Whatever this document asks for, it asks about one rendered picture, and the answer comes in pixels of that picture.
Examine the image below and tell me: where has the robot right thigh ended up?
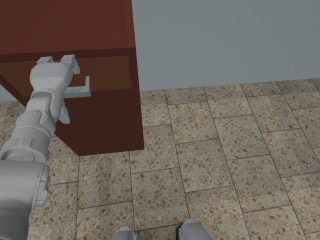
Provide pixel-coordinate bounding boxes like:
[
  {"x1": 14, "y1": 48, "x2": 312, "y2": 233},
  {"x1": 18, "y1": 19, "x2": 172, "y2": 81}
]
[{"x1": 178, "y1": 223, "x2": 212, "y2": 240}]

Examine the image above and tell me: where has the handle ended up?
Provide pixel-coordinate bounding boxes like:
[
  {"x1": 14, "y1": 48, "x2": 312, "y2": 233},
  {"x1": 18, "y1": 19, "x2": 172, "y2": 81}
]
[{"x1": 62, "y1": 76, "x2": 91, "y2": 99}]

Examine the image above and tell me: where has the robot thigh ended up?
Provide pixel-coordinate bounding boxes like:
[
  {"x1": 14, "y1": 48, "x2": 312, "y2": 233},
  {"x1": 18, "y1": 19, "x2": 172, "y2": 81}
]
[
  {"x1": 110, "y1": 230, "x2": 138, "y2": 240},
  {"x1": 178, "y1": 223, "x2": 212, "y2": 240}
]

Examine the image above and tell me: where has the left robot hand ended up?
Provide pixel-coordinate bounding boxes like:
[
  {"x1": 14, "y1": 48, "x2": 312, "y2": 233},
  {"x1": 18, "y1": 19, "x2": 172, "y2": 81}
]
[{"x1": 30, "y1": 54, "x2": 80, "y2": 124}]

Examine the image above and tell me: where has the cabinet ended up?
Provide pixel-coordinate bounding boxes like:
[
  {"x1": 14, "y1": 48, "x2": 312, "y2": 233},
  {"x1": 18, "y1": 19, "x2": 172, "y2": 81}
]
[{"x1": 0, "y1": 0, "x2": 145, "y2": 157}]

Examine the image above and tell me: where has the robot left upper arm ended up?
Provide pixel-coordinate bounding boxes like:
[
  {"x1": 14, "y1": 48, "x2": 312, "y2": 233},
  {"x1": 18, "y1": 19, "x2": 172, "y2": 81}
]
[{"x1": 0, "y1": 159, "x2": 51, "y2": 240}]

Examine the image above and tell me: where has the drawer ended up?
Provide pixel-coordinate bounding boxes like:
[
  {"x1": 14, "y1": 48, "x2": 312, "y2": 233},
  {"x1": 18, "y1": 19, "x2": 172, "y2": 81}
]
[{"x1": 0, "y1": 56, "x2": 132, "y2": 96}]

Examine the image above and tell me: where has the robot left thigh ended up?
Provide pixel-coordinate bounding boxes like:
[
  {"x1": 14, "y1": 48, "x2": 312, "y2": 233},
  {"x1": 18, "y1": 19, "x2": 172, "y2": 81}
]
[{"x1": 110, "y1": 230, "x2": 138, "y2": 240}]

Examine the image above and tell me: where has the left robot forearm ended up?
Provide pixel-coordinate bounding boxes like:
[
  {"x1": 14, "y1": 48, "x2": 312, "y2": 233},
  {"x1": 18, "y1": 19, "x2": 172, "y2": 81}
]
[{"x1": 0, "y1": 88, "x2": 63, "y2": 165}]

